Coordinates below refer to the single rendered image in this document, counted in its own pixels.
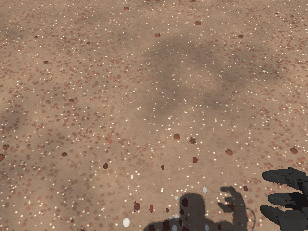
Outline right robot hand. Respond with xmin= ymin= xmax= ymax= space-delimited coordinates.
xmin=260 ymin=167 xmax=308 ymax=231

